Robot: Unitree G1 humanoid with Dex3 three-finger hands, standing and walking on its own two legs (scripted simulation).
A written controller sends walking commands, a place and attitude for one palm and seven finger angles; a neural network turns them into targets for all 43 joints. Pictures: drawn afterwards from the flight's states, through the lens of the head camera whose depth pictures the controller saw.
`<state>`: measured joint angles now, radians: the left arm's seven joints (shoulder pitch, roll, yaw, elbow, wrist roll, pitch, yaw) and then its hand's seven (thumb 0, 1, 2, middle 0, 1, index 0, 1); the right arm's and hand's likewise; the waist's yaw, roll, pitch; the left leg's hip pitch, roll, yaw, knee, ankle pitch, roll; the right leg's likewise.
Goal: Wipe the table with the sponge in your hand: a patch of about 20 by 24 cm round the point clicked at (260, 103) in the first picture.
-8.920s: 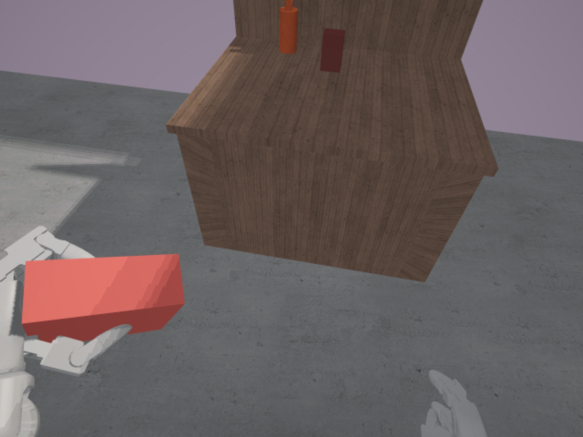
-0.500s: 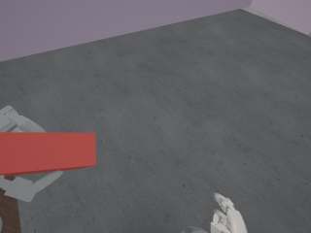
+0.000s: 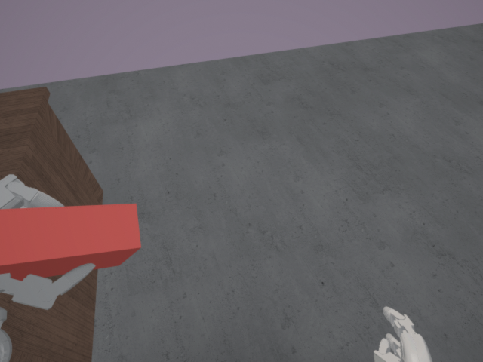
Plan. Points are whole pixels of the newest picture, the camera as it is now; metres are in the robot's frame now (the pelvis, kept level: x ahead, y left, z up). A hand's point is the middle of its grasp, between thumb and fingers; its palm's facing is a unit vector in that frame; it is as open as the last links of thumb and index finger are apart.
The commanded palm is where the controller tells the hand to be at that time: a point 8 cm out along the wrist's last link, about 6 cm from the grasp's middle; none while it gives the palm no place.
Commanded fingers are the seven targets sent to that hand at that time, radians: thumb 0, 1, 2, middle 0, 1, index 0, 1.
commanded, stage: turn to face it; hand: left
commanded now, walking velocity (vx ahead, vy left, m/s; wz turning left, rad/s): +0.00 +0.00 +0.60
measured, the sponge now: (91, 241) +0.23 +0.20 +0.15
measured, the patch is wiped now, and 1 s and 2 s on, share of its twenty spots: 0.00 0.00 0.00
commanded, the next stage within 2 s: none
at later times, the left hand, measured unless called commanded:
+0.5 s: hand out of the picture +0.04 +0.27 +0.17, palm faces +0.61 -0.62 -0.50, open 9.8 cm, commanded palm -0.02 +0.29 +0.17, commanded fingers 0.00 0.10 1.30 -1.20 -1.60 -1.20 -1.60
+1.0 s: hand out of the picture -0.12 +0.26 +0.16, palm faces +0.76 -0.47 -0.45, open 9.8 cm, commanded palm -0.19 +0.26 +0.17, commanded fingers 0.00 0.10 1.30 -1.20 -1.60 -1.20 -1.60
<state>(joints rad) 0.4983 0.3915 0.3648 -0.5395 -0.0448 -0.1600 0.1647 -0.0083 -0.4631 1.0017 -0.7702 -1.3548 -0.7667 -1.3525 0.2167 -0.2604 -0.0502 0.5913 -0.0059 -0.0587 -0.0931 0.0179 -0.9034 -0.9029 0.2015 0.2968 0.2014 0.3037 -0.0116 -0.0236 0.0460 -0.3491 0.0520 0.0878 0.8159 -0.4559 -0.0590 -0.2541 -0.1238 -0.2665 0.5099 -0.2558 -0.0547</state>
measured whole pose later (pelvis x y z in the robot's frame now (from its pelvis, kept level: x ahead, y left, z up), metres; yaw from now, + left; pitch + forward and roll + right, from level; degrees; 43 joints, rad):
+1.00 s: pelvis -0.16 -0.06 -0.01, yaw +35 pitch -1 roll +1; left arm 0.50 0.41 0.38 -0.57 -0.02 -0.19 0.14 -0.01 -0.46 1.00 -0.77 -1.35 -0.77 -1.35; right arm 0.21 -0.17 -0.03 0.57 0.00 -0.08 -0.04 0.02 -0.90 -0.90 0.20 0.30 0.20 0.30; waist -0.02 -0.05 0.06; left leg -0.24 0.02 0.01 0.56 -0.32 -0.02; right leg -0.49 -0.09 -0.11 1.03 -0.51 0.07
